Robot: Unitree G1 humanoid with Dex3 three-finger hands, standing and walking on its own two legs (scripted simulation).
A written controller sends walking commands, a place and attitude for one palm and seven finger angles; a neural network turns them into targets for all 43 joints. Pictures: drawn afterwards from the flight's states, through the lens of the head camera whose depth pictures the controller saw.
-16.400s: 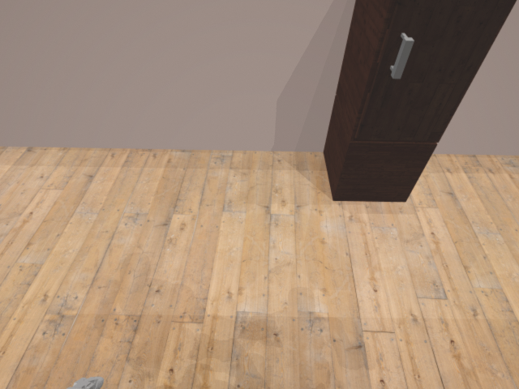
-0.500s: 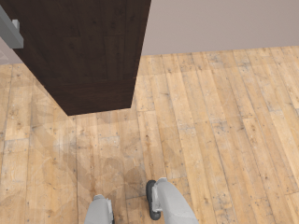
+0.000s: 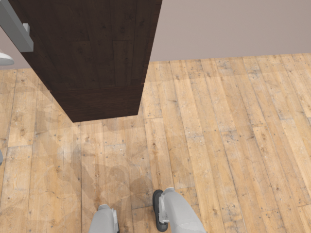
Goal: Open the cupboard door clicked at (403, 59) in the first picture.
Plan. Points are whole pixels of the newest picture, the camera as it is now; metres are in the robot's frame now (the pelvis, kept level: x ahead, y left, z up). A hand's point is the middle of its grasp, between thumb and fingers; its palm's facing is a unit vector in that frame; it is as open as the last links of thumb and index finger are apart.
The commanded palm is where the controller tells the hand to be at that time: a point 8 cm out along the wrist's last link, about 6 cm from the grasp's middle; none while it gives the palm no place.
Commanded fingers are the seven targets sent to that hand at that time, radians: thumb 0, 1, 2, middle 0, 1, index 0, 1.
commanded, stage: slide the fingers in behind the handle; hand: left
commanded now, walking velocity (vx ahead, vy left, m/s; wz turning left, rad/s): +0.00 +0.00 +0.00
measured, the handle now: (12, 16) +0.58 +0.24 +0.09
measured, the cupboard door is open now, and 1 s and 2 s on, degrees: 0 0 0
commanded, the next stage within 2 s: close the thumb around the handle in 1.04 s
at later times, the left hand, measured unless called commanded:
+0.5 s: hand out of the picture +0.53 +0.26 +0.09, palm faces +0.12 -0.99 -0.01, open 15.1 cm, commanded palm +0.53 +0.26 +0.09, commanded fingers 0.00 -0.50 0.30 -0.30 -1.20 -0.30 -1.20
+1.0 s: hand (3, 39) +0.52 +0.25 +0.10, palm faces +0.14 -0.99 -0.03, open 15.6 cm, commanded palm +0.52 +0.24 +0.09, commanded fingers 0.00 -0.50 0.30 -0.30 -1.20 -0.30 -1.20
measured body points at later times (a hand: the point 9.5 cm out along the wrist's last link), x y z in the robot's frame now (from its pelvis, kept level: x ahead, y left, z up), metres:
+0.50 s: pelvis +0.01 -0.01 +0.01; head +0.17 +0.03 +0.43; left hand +0.52 +0.32 +0.10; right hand +0.01 -0.27 -0.09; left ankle -0.03 +0.11 -0.67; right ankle +0.05 -0.15 -0.67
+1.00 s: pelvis +0.01 -0.02 +0.01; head +0.16 +0.02 +0.43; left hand +0.51 +0.30 +0.10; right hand +0.01 -0.28 -0.10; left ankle -0.03 +0.11 -0.67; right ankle +0.05 -0.15 -0.67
